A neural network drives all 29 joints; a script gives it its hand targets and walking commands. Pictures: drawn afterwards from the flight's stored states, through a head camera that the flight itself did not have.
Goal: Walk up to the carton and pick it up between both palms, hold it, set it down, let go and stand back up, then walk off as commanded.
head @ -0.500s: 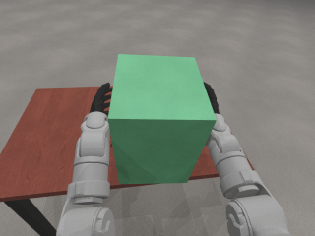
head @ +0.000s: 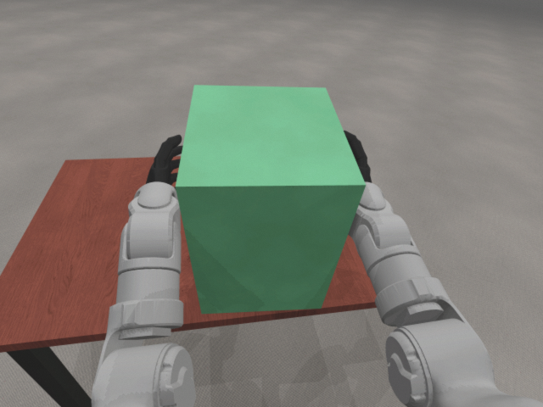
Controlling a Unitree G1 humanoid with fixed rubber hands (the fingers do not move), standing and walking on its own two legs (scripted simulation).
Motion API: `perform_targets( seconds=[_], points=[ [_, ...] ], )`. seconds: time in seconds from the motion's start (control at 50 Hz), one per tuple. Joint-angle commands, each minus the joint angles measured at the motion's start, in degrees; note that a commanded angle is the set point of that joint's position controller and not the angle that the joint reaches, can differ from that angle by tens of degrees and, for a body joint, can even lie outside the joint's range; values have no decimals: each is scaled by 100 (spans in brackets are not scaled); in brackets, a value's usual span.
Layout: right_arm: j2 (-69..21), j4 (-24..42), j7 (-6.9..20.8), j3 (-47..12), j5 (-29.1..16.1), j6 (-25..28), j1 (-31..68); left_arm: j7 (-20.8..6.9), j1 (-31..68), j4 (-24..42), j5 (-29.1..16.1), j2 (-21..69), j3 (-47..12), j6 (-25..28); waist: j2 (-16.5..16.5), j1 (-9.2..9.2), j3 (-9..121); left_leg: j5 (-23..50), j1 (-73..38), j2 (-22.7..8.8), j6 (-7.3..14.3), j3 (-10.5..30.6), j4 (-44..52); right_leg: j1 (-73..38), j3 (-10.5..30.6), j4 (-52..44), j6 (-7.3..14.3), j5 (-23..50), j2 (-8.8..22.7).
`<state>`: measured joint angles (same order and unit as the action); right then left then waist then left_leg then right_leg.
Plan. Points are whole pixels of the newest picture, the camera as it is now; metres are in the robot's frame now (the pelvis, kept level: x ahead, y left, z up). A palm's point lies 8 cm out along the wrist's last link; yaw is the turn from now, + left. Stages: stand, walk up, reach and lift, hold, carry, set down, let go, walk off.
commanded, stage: reach and lift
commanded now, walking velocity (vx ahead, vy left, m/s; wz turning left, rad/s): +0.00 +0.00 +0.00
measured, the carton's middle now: (261, 204) +0.38 +0.00 +0.16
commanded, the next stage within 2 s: hold in 0.82 s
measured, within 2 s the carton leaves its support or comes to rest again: neither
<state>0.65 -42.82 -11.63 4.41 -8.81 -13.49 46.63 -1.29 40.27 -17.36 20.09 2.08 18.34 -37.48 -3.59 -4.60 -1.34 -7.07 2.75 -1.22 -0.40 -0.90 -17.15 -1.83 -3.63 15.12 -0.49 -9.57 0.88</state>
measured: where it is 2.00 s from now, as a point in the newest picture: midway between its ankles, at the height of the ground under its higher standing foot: outside the picture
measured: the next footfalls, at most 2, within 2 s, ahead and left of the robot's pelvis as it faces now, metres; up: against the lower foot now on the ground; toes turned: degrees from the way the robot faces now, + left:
none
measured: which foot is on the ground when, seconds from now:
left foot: down 0.00-1.00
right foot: down 0.00-1.00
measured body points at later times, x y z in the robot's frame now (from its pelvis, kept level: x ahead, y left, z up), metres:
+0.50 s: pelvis +0.01 -0.01 +0.00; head -0.04 +0.01 +0.45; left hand +0.39 +0.14 +0.20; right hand +0.40 -0.14 +0.21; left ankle +0.04 +0.12 -0.75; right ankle +0.00 -0.12 -0.75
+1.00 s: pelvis +0.00 +0.00 +0.00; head -0.06 +0.02 +0.44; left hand +0.39 +0.15 +0.22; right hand +0.39 -0.14 +0.23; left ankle +0.04 +0.12 -0.75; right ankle +0.00 -0.12 -0.75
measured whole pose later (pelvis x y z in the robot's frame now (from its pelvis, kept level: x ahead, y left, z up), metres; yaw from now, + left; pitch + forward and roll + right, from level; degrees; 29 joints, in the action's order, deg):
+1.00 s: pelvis +0.00 +0.00 +0.00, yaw +0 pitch -8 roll -1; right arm 4.4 -39.1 -14.5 -2.5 -16.6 -21.8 50.1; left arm -1.9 40.5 -11.7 19.0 1.3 18.3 -45.3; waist -2.9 -5.1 0.5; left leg -8.0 1.5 -1.6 -0.6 -1.1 -17.9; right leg -3.2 -3.4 15.2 -0.4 -10.1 0.5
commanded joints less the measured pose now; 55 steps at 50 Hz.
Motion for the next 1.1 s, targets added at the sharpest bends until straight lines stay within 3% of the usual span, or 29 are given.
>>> perform_targets(
  seconds=[0.0,0.02,0.04,0.08,0.1,0.16,0.18,0.22,0.24,0.26,0.34,0.36,0.44,0.46,0.54,0.56,0.6,0.62,0.64,0.68,0.76,0.82,0.84,0.86,0.9,0.94,0.96,1.0,1.08],
  points=[
    [-3141,1785,641,-1663,-422,351,4151,-625,3806,723,-840,3178,-2340,349,528,-62,2348,895,-1052,284,-78,-117,-12,90,-162,-192,-141,512,-464],
    [-2998,1562,619,-1707,-435,273,4007,-633,3705,530,-806,3053,-2329,280,586,-87,2262,960,-1089,321,-94,-136,-41,96,-191,-200,-173,611,-449],
    [-3129,1791,581,-1866,-568,302,3896,-612,3623,920,-811,3074,-2347,270,572,9,2572,1567,-1367,308,-79,-133,-115,-98,-173,-119,-207,1182,-482],
    [-3275,2405,481,-2329,-842,301,4027,-606,3475,1307,-957,3249,-2676,279,575,-48,3071,2323,-1644,340,-174,-71,-382,-348,-170,8,-227,1948,-547],
    [-3252,2413,450,-2350,-902,234,4108,-578,3487,1136,-999,3233,-2668,248,527,15,2781,2147,-1548,338,-114,-62,-375,-146,-148,-37,-270,1774,-529],
    [-3069,2183,380,-2385,-925,38,3443,-622,3265,1414,-837,3027,-2614,129,581,-101,2312,2091,-1539,341,-150,-46,-332,-218,-142,-47,-307,1854,-519],
    [-3262,2590,312,-2568,-1017,-9,3450,-655,3352,1871,-972,3103,-2779,118,524,-135,2690,2246,-1648,333,-187,-57,-370,-359,-124,-13,-291,2053,-539],
    [-3046,2338,342,-2303,-913,-106,3641,-725,3220,1269,-738,2933,-2422,-31,448,-1,1976,1625,-1241,339,-91,-131,-183,-155,-108,-122,-286,1351,-491],
    [-2979,2179,360,-2220,-844,-138,3535,-748,3424,1309,-721,2841,-2474,-36,435,-106,1908,1375,-1282,322,-63,-131,-129,-53,-146,-120,-325,1267,-462],
    [-3015,2062,386,-2222,-849,-179,3611,-766,3313,1229,-672,2815,-2359,-84,418,11,1717,1283,-1156,336,-60,-145,-42,-28,-118,-151,-325,1132,-453],
    [-3096,2323,365,-2372,-991,-155,3735,-733,3581,1571,-954,2990,-2748,-47,655,-168,2182,1786,-1378,337,-196,-93,-273,-55,-159,-97,-267,1517,-481],
    [-3141,2353,350,-2312,-957,-165,4006,-725,3633,1295,-904,3011,-2600,-77,521,-39,2053,1491,-1231,341,-115,-94,-237,15,-143,-113,-276,1270,-453],
    [-3239,2047,344,-2171,-815,-268,3979,-790,3765,1097,-800,2837,-2391,-65,366,-47,1886,897,-1067,367,43,-158,-39,32,-59,-199,-318,847,-376],
    [-3445,2349,344,-2356,-892,-187,4094,-776,4020,1546,-965,2935,-2548,34,286,-1,2517,1117,-1171,372,22,-166,-86,-169,-59,-99,-358,1223,-406],
    [-3324,2064,313,-2122,-793,-293,4274,-799,4040,844,-858,2903,-2333,-66,386,-67,1952,504,-849,403,22,-157,6,92,-104,-184,-331,641,-397],
    [-3467,2238,330,-2141,-824,-243,4303,-793,4217,1271,-1009,2916,-2461,6,324,-82,2462,714,-934,407,53,-157,-5,-77,-61,-163,-340,871,-374],
    [-3309,2103,290,-2135,-900,-348,4157,-771,4108,1090,-1006,2919,-2459,-54,428,-134,2384,987,-1034,381,3,-130,-40,-80,-120,-109,-342,1065,-412],
    [-3402,1971,276,-2275,-936,-375,4042,-809,4007,1161,-985,2772,-2335,-51,241,-37,2410,1122,-1125,400,83,-126,-101,-203,-48,-85,-382,1430,-375],
    [-3287,1909,267,-2264,-944,-439,4006,-829,3930,992,-902,2736,-2273,-72,264,-103,2218,990,-1076,404,72,-114,-71,-143,-59,-78,-413,1465,-346],
    [-3400,2065,241,-2265,-999,-461,4335,-857,4107,933,-887,2688,-2148,-88,245,-5,2286,742,-903,427,114,-126,-35,-89,-89,-91,-411,1058,-360],
    [-3433,2323,227,-2444,-1237,-441,4229,-779,4075,1436,-1108,3001,-2525,-97,510,-121,2715,1831,-1379,376,-86,-75,-279,-203,-117,6,-325,1763,-512],
    [-3325,2032,227,-2286,-1222,-599,4036,-821,4232,1462,-992,2884,-2469,-199,605,-128,2250,1472,-1176,369,-83,-70,-175,-69,-91,-100,-291,1235,-490],
    [-3156,1751,245,-2132,-1156,-658,4075,-838,3941,930,-871,2786,-2303,-311,525,-136,1656,1048,-1042,367,-37,-91,-70,151,-84,-193,-296,789,-470],
    [-3239,1970,266,-2174,-1147,-654,4012,-862,4062,1251,-900,2931,-2360,-291,455,-145,2061,1163,-1124,326,-47,-84,-67,-23,-127,-130,-300,963,-470],
    [-3105,1663,312,-2048,-1098,-688,4111,-842,4119,1094,-798,2788,-2261,-352,480,-100,1796,880,-1032,345,-24,-148,64,143,-121,-206,-321,573,-441],
    [-3180,2383,307,-2333,-1414,-559,4575,-802,4399,1593,-1098,2992,-2602,-305,700,-35,2626,1447,-1101,371,-134,-132,-178,-113,-169,-45,-258,1134,-542],
    [-3265,2329,291,-2438,-1481,-613,4509,-708,4429,1701,-1231,3012,-2740,-283,670,-27,2728,1752,-1298,374,-118,-94,-223,-4,-99,-20,-300,1358,-532],
    [-3242,2081,274,-2263,-1387,-718,4341,-663,4545,1756,-1128,3021,-2709,-276,767,-167,2459,1520,-1227,331,-153,-41,-233,26,-124,-40,-260,1138,-502],
    [-3142,1611,372,-1979,-1245,-893,4357,-678,4500,1081,-999,2890,-2377,-416,537,-46,1995,502,-800,270,-51,-71,67,313,-71,-154,-215,220,-472]
  ],
)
